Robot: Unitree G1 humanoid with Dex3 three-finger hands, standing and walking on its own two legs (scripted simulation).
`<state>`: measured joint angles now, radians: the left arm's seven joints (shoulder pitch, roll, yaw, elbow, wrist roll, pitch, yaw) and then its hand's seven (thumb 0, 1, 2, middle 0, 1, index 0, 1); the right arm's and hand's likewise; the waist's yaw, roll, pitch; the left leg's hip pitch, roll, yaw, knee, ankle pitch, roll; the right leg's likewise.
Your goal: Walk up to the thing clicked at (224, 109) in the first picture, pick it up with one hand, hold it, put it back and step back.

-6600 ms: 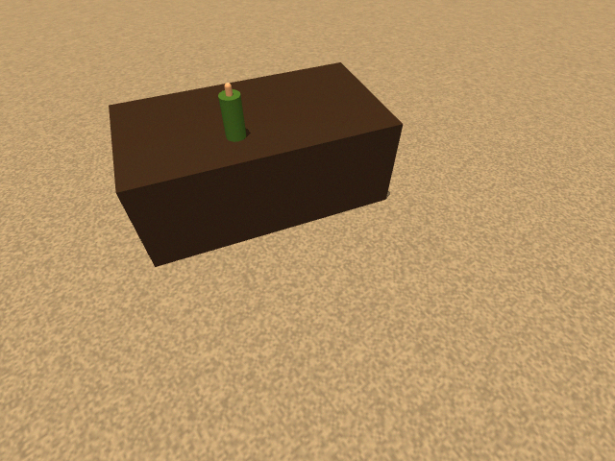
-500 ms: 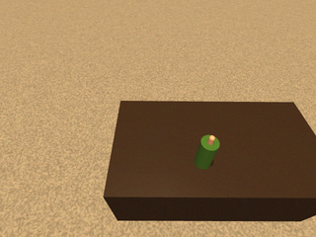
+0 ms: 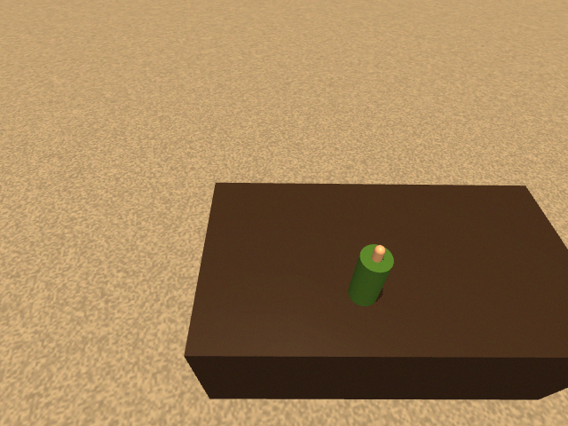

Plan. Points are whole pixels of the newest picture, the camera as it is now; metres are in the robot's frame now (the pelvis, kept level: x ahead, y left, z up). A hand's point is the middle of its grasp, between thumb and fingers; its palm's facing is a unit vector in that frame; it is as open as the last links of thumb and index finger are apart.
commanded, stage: stand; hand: right
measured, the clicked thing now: (371, 272) +0.50 -0.21 -0.26
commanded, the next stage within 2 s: go down in 0.10 s
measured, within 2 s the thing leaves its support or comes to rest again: neither
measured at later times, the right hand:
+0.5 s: hand out of the picture +0.15 -0.25 -0.15, palm faces +0.06 +0.95 -0.31, open 12.5 cm
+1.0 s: hand out of the picture +0.15 -0.27 -0.14, palm faces +0.07 +0.94 -0.33, open 17.4 cm
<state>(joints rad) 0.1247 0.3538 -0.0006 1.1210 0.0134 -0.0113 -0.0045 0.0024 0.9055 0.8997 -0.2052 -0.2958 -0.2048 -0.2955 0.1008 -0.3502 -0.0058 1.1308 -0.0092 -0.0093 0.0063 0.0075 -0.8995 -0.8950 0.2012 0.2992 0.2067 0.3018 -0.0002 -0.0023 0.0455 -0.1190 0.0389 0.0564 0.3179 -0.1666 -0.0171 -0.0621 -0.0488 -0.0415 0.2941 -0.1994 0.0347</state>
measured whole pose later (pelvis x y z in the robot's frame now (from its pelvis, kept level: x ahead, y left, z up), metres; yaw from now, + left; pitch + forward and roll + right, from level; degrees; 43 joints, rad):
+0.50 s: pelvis -0.02 +0.00 -0.02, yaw -1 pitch +5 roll +0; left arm 0.08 0.30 0.11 0.81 -0.03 -0.11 0.03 0.00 0.32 0.36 -0.06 -0.08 -0.07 -0.07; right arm 0.01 -0.32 -0.11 0.85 -0.01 0.17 0.03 0.01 -0.32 -0.35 0.07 0.09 0.07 0.09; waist 0.01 -0.02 0.01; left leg -0.38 0.05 0.07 0.53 -0.23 -0.02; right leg -0.35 -0.05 -0.02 0.54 -0.28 0.03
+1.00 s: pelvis +0.00 -0.01 -0.04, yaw -1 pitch +9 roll +1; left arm 0.24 0.28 0.11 0.61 -0.01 -0.13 0.07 -0.01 -0.49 0.04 -0.07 -0.05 -0.07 -0.05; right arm 0.21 -0.34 -0.12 0.45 0.00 0.37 0.05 0.00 0.53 -0.04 0.03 0.06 0.04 0.06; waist 0.01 -0.03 -0.08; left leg -0.52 0.06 0.07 0.73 -0.36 -0.03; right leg -0.50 -0.05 0.00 0.77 -0.42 0.02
